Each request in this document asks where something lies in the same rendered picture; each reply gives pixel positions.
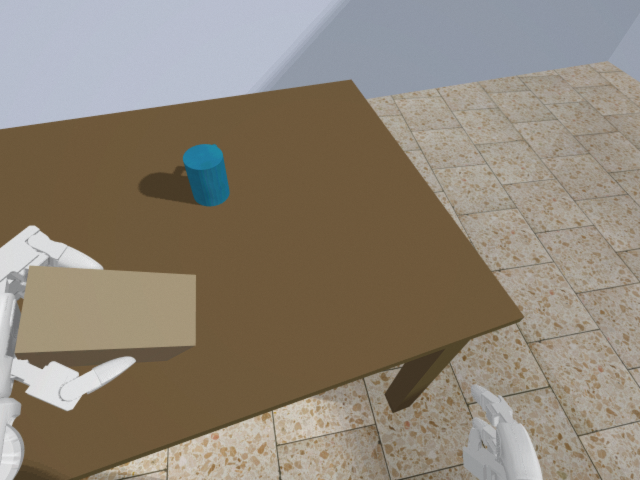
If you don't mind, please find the robot left hand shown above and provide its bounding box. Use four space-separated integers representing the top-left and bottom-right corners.
0 226 136 411

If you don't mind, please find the sponge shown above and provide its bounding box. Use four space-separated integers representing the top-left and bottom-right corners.
15 265 196 368

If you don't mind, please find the left robot forearm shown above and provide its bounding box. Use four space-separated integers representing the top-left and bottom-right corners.
0 398 24 480

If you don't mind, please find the table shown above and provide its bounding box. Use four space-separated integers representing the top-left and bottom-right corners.
0 80 524 480

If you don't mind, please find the robot right hand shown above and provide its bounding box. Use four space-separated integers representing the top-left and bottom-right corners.
463 384 543 480

